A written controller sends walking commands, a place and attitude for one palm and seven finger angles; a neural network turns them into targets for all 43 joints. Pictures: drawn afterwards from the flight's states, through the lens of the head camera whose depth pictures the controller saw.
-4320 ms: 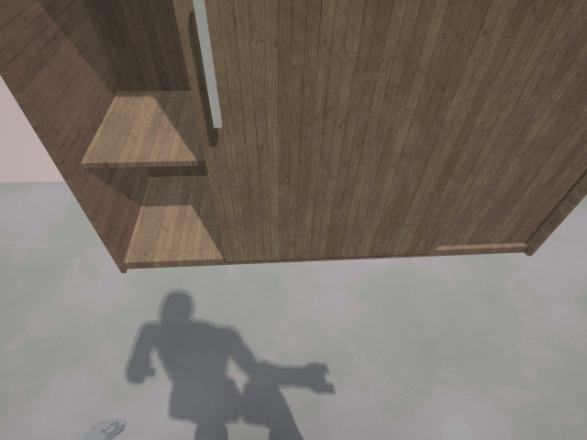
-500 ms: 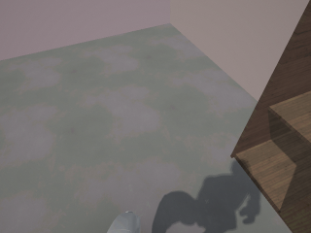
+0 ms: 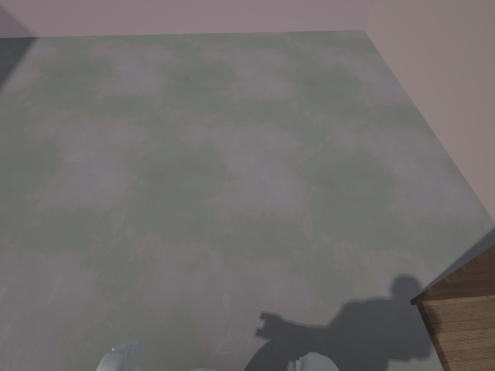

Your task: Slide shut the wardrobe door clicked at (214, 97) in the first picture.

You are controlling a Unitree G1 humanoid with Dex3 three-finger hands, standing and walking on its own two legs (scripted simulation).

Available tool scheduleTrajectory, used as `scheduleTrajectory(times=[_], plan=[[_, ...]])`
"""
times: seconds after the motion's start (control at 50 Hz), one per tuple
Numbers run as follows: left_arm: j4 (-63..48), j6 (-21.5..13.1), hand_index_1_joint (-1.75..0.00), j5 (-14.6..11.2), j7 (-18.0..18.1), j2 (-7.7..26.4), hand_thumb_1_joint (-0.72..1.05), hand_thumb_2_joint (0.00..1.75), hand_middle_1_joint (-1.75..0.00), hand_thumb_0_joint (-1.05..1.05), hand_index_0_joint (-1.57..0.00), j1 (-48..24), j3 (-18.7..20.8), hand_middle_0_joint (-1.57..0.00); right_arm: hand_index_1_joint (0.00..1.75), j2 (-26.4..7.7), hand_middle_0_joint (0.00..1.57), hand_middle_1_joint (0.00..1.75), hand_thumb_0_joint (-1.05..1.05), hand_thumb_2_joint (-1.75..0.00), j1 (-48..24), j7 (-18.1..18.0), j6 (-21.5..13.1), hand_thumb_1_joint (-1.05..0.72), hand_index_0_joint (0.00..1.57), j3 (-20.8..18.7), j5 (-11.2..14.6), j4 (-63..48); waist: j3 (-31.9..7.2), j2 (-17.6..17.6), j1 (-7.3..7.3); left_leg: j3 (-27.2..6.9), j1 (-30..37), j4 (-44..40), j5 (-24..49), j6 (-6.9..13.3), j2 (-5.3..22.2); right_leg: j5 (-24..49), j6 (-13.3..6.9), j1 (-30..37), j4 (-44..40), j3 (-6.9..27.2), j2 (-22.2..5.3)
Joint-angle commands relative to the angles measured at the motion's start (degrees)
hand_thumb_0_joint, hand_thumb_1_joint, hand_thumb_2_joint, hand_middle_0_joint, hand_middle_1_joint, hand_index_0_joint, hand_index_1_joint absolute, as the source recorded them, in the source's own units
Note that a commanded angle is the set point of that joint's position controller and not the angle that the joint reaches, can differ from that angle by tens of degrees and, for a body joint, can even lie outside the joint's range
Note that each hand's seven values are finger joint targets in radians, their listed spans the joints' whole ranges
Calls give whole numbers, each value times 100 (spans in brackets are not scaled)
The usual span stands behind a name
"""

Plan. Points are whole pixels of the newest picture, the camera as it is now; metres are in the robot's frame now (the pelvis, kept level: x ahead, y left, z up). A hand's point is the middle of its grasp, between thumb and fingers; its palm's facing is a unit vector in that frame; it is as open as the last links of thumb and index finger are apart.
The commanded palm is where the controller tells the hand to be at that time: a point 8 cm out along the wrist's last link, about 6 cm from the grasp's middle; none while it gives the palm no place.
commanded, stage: turn to face it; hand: right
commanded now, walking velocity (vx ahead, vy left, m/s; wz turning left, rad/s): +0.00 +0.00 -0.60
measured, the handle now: out of the picture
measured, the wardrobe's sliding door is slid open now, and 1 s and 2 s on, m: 0.41 0.41 0.41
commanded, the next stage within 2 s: none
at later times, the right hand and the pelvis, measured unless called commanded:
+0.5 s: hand out of the picture +0.06 -0.27 -0.16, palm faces +0.20 +0.95 -0.23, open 7.4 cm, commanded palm none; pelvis +0.01 -0.05 +0.01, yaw -11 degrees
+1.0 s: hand out of the picture -0.05 -0.20 -0.14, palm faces +0.51 +0.82 -0.26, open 7.4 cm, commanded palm none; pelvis -0.01 +0.00 +0.01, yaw -31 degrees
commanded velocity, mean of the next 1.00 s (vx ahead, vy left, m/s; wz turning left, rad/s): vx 0.00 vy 0.00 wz -0.60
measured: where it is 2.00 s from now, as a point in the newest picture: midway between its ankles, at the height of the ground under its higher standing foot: outside the picture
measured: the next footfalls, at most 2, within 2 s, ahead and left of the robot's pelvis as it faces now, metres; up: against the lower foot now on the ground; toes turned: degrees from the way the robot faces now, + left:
right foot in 0.12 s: +0.08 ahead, -0.15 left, +0.00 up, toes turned -6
left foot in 0.68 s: +0.05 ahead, +0.09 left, +0.00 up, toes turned -18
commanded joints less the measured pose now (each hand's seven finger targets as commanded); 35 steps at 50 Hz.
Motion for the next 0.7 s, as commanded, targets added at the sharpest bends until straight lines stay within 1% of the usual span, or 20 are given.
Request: scheduleTrajectory(times=[0.0, 0.02, 0.04, 0.08, 0.1, 0.12, 0.14, 0.16, 0.2, 0.26, 0.3, 0.36, 0.48, 0.56, 0.58, 0.6, 0.62, 0.64, 0.66, 0.68], plan=[[41, -44, -30, -29, 3, 261, 90, 90, -30, 0, -20, 732, 2, -20, 30, -870, 20, 30, 0, -90, 240, -108, -171, -90, 20, -206, -48, -372, -1020, 934, -37, -985, 602, -919, 1685, 664, 1279, 42, -105, 660, -947, -252, 287], [51, -93, -30, -48, -4, 227, 90, 90, -30, 0, -20, 674, -24, -20, 30, -832, 20, 30, 0, -90, 275, -122, -183, -90, 20, -181, -48, -332, -1041, 950, -76, -960, 639, -895, 1614, 651, 1316, 36, -142, 878, -1390, -238, 336], [123, -134, -30, -60, -10, 202, 90, 90, -30, 0, -20, 733, -43, -20, 30, -817, 20, 30, 0, -90, 246, -131, -201, -90, 20, -136, -33, -269, -1041, 897, -28, -783, 675, -863, 1430, 551, 1278, 240, -159, 1149, -1959, -237, 396], [278, -219, -30, -66, -33, 316, 90, 90, -30, 0, -20, 963, -52, -20, 30, -734, 20, 30, 0, -90, 213, -150, -190, -90, 20, -91, 54, -183, -974, 558, 63, -540, 437, -421, 853, 167, 1141, 1327, -198, 1990, -3336, -105, 403], [300, -271, -30, -45, -40, 614, 90, 90, -30, 0, -20, 995, -14, -20, 30, -553, 20, 30, 0, -90, 452, -149, -148, -90, 20, -57, 94, -174, -952, -300, -36, -281, 129, 107, 237, -93, 904, 2056, -363, 2239, -3638, 562, -111], [198, -261, -30, 0, -36, 999, 90, 90, -30, 0, -20, 858, 54, -20, 30, -337, 20, 30, 0, -90, 582, -142, -106, -90, 20, -13, 121, -190, -642, -1346, -127, 161, -292, 607, -888, -413, 527, 2742, -819, 1928, -3996, 1629, -1024], [114, -176, -30, 42, -37, 1135, 90, 90, -30, 0, -20, 648, 78, -20, 30, -399, 20, 30, 0, -90, 463, -142, -81, -90, 20, -13, 98, -185, -228, -1470, -142, 270, -231, 1235, -1709, -517, 428, 2424, -1249, 1247, -4422, 2058, -1393], [143, -177, -30, 60, 1, 1045, 90, 90, -30, 0, -20, 544, 68, -20, 30, -499, 20, 30, 0, -90, 322, -159, -42, -90, 20, -39, 53, -166, 36, -1796, -120, 116, -381, 1885, -1906, -522, 467, 2215, -1372, 959, -4694, 2235, -1265], [162, -161, -30, 41, 54, 920, 90, 90, -30, 0, -20, 626, 26, -20, 30, -656, 20, 30, 0, -90, 150, -119, -14, -90, 20, -137, 24, -139, 146, -1265, -108, -56, -779, 2648, -1578, -521, 535, 2505, -1346, 1152, -4575, 2024, -948], [183, -152, -30, 14, 59, 936, 90, 90, -30, 0, -20, 814, 114, -20, 30, -586, 20, 30, 0, -90, 87, -84, -47, -90, 20, -150, 48, -158, -409, -710, -51, -43, -1128, 2989, -1253, -610, 558, 3174, -1359, 1985, -4214, 1648, -698], [191, -144, -30, 13, 56, 1011, 90, 90, -30, 0, -20, 958, 178, -20, 30, -521, 20, 30, 0, -90, 10, -93, -38, -90, 20, -161, 68, -202, -736, -518, 36, -58, -1163, 2937, -1195, -675, 552, 3181, -1397, 2333, -4124, 1674, -643], [205, -121, -30, 9, 43, 1051, 90, 90, -30, 0, -20, 1167, 241, -20, 30, -510, 20, 30, 0, -90, -227, -93, -33, -90, 20, -166, 79, -307, -959, -588, 185, -91, -1224, 2656, -1247, -727, 517, 3159, -1455, 2628, -4043, 1937, -595], [171, -42, -30, 30, 11, 1191, 90, 90, -30, 0, -20, 1172, 352, -20, 30, -516, 20, 30, 0, -90, -396, -111, -2, -90, 20, -171, 126, -459, -1146, -897, 255, -159, -836, 1874, -1435, -706, 364, 2823, -1492, 2486, -4009, 2501, -489], [56, 28, -30, 42, -19, 1255, 90, 90, -30, 0, -20, 899, 415, -20, 30, -570, 20, 30, 0, -90, -79, -141, 13, -90, 20, -172, 157, -432, -1138, -988, 90, -142, 25, 859, -1278, -599, 189, 2309, -1365, 1845, -4004, 2748, -271], [4, 47, -30, 40, -40, 1240, 90, 90, -30, 0, -20, 814, 431, -20, 30, -609, 20, 30, 0, -90, 85, -151, 17, -90, 20, -194, 173, -385, -1123, -970, 20, -63, 478, 421, -1070, -560, 139, 1985, -1234, 1507, -4062, 2722, -139], [-56, 63, -30, 20, -58, 1224, 90, 90, -30, 0, -20, 637, 438, -20, 30, -667, 20, 30, 0, -90, 363, -166, 4, -90, 20, -221, 173, -340, -1136, -878, -151, -8, 1072, -315, -597, -528, 181, 1535, -1047, 1107, -3977, 2583, 31], [-103, 92, -30, -14, -85, 1064, 90, 90, -30, 0, -20, 584, 437, -20, 30, -869, 20, 30, 0, -90, 574, -188, -18, -90, 20, -273, 151, -283, -1048, -446, -250, -143, 1903, -1068, -332, -411, 474, 755, -736, 312, -3729, 2274, 333], [-161, 118, -30, -56, -103, 712, 90, 90, -30, 0, -20, 652, 407, -20, 30, -1366, 20, 30, 0, -90, 646, -231, -51, -90, 20, -375, 47, -341, -996, 955, -319, -1513, 2463, -1836, -1357, 28, 1920, -435, -331, -795, -2357, 1311, 953], [-253, 100, -30, 15, -77, 691, 90, 90, -30, 0, -20, 655, 417, -20, 30, -1666, 20, 30, 0, -90, 288, -237, -23, -90, 20, -354, 22, -523, -660, 1775, -274, -2614, 1601, -2093, -1570, 532, 3118, -962, -99, -1197, -788, 525, 1326], [-220, 112, -30, 79, -107, 919, 90, 90, -30, 0, -20, 593, 453, -20, 30, -1455, 20, 30, 0, -90, -166, -256, -3, -90, 20, -272, 66, -682, -401, 1122, -85, -2005, 564, -2068, -1476, 573, 3053, -781, -210, -734, 49, 691, 939]])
